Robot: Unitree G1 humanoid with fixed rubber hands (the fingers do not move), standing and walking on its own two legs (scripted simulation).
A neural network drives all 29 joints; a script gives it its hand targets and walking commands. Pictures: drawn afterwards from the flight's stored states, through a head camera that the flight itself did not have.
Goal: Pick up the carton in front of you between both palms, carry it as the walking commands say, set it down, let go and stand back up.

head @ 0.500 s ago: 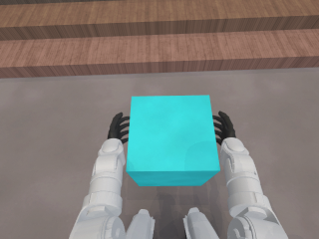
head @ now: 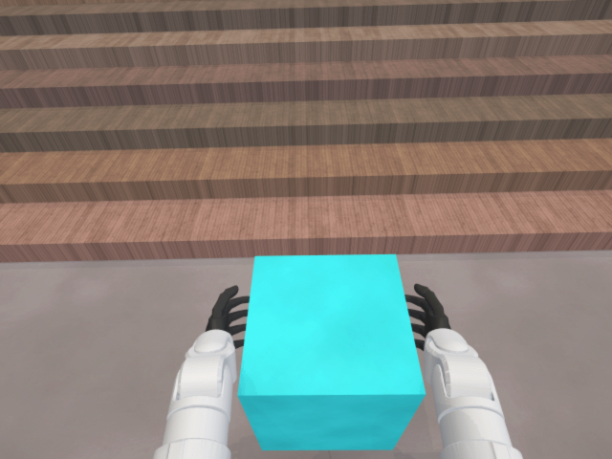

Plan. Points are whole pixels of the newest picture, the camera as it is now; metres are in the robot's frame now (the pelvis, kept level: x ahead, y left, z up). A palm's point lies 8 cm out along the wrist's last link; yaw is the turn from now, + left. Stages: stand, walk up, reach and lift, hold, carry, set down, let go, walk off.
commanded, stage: reach and lift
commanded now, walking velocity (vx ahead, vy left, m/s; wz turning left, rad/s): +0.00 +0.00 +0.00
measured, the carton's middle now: (326, 356) +0.30 +0.00 -0.06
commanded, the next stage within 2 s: hold in 0.96 s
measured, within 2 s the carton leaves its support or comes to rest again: neither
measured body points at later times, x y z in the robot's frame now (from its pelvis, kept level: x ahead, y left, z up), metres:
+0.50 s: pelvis -0.01 +0.00 +0.00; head -0.03 +0.00 +0.45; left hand +0.30 +0.15 +0.02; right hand +0.30 -0.15 +0.02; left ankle +0.00 +0.13 -0.74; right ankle +0.01 -0.13 -0.74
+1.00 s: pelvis +0.00 +0.00 +0.01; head -0.03 +0.00 +0.46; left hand +0.30 +0.15 +0.04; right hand +0.30 -0.15 +0.04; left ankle +0.00 +0.13 -0.74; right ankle +0.01 -0.13 -0.74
